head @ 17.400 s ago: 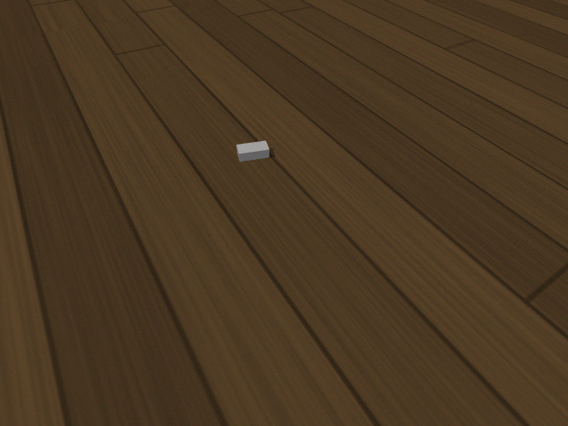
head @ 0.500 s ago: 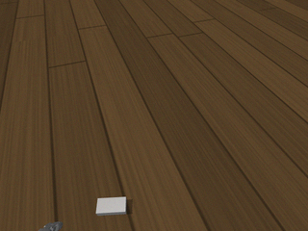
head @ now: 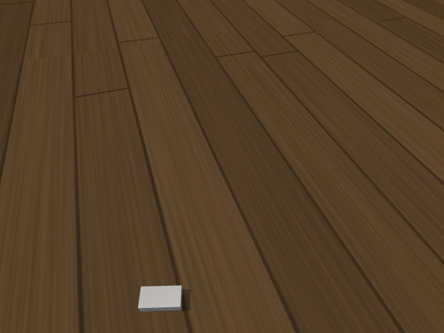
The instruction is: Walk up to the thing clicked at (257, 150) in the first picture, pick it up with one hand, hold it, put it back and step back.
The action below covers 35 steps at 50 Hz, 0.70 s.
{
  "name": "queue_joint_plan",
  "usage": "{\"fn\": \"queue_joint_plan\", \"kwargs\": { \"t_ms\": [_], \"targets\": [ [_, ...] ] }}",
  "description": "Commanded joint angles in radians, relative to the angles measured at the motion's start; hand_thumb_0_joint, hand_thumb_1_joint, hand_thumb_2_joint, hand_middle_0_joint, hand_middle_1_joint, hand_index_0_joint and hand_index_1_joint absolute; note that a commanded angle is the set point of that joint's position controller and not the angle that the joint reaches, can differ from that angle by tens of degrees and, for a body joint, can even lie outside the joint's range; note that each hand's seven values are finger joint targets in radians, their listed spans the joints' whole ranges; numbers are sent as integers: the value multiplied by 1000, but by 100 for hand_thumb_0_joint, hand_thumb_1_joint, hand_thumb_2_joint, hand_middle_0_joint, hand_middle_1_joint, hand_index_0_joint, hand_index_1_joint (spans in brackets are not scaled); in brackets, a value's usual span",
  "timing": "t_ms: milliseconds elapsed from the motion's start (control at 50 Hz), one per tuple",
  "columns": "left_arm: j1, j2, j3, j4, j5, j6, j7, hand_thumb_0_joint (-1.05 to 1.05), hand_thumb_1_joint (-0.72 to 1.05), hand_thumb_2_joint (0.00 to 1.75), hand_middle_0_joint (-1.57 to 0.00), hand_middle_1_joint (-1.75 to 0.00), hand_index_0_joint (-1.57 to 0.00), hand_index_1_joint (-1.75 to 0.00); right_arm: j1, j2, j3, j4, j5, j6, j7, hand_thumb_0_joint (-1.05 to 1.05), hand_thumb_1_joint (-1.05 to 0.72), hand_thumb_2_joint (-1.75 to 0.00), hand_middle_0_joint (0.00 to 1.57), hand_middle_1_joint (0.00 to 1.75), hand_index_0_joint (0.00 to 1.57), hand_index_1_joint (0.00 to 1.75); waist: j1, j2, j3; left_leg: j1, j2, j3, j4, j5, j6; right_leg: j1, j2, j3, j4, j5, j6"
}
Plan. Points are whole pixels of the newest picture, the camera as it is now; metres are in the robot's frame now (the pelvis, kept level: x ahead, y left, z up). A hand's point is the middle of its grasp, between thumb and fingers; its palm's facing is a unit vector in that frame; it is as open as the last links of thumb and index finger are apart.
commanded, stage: walk up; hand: left
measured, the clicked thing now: (161, 298) +0.37 +0.24 -0.75
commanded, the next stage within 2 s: stand in 0.34 s
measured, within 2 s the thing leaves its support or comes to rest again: neither
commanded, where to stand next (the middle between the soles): +0.03 +0.00 m, yaw +0 degrees
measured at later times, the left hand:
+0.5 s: hand out of the picture +0.09 +0.25 -0.16, palm faces -0.01 -0.95 -0.32, open 7.4 cm
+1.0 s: hand out of the picture +0.10 +0.25 -0.15, palm faces -0.04 -0.94 -0.34, open 7.4 cm
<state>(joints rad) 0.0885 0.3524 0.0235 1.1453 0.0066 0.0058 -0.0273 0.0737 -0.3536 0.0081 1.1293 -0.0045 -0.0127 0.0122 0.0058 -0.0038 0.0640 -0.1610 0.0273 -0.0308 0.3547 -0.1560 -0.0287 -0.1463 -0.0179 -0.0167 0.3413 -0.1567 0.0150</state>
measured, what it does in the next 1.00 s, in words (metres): stands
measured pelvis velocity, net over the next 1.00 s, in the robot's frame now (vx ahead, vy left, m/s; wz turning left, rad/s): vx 0.03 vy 0.00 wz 0.00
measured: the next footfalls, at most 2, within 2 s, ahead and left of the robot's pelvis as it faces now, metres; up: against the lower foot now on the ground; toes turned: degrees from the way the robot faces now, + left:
none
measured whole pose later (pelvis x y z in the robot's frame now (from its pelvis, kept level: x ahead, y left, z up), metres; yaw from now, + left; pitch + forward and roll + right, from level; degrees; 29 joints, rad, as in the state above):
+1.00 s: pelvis +0.03 +0.00 +0.00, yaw +0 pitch -1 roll +0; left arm 0.11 0.36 0.00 1.13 0.01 -0.02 -0.01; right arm 0.10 -0.35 0.00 1.14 -0.01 -0.01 0.01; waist 0.00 0.00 0.05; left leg -0.12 0.02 -0.03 0.32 -0.18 -0.03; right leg -0.11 -0.02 -0.01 0.32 -0.19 0.02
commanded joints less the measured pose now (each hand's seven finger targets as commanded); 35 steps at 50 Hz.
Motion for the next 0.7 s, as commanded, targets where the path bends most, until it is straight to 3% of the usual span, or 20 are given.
{"fn": "queue_joint_plan", "kwargs": {
  "t_ms": [0, 40, 300, 320, 460, 500, 560, 580, 680],
  "targets": [
    [-59, 205, 38, -60, -4, -22, 17, 0, 90, 90, -20, -30, -20, -30, -36, -212, -42, -52, 3, -23, -15, 0, -90, -90, 20, 30, 20, 30, -6, 14, -96, 21, 91, -82, -65, 25, 42, 8, -105, 104, -84, -39, -34],
    [-54, 206, 38, -60, -2, -24, 17, 0, 90, 90, -20, -30, -20, -30, -42, -216, -42, -50, 3, -24, -16, 0, -90, -90, 20, 30, 20, 30, -3, 13, -116, 27, 93, -79, -62, 37, 44, 26, -108, 102, -77, 4, -33],
    [-37, 198, 45, -60, -2, -22, 23, 0, 90, 90, -20, -30, -20, -30, -33, -209, -45, -51, 3, -18, -18, 0, -90, -90, 20, 30, 20, 30, -3, 5, -99, 6, 92, -86, -60, 89, 44, 46, -106, 81, -73, 31, -29],
    [-26, 208, 32, -62, 5, -31, 25, 0, 90, 90, -20, -30, -20, -30, -23, -203, -43, -49, -9, -16, -18, 0, -90, -90, 20, 30, 20, 30, -4, -2, -121, 31, 93, -75, -60, 77, 39, 53, -119, 95, -78, 28, -32],
    [-25, 211, 25, -65, 3, -38, 28, 0, 90, 90, -20, -30, -20, -30, -12, -205, -43, -49, -8, -16, -14, 0, -90, -90, 20, 30, 20, 30, -4, 13, -60, 0, 89, -80, -77, 29, 39, 16, -110, 90, -88, -45, -29],
    [-28, 213, 24, -70, 2, -38, 28, 0, 90, 90, -20, -30, -20, -30, -7, -210, -45, -50, -7, -18, -14, 0, -90, -90, 20, 30, 20, 30, -6, 14, -66, 9, 91, -80, -78, 42, 38, 18, -113, 96, -84, -28, -32],
    [-24, 213, 22, -70, 1, -43, 28, 0, 90, 90, -20, -30, -20, -30, -8, -211, -45, -52, -6, -22, -15, 0, -90, -90, 20, 30, 20, 30, -5, 24, -108, 28, 101, -78, -66, 138, 40, 68, -120, 88, -59, 99, -30],
    [-26, 215, 23, -70, 0, -42, 28, 0, 90, 90, -20, -30, -20, -30, -1, -208, -43, -49, -6, -21, -16, 0, -90, -90, 20, 30, 20, 30, -7, 21, -97, 13, 96, -77, -77, 112, 39, 67, -117, 87, -62, 80, -29],
    [-25, 214, 19, -74, 0, -40, 29, 0, 90, 90, -20, -30, -20, -30, -4, -214, -45, -52, -6, -22, -19, 0, -90, -90, 20, 30, 20, 30, -5, 24, -114, 41, 104, -75, -74, 178, 38, 78, -115, 77, -46, 125, -27]
  ]
}}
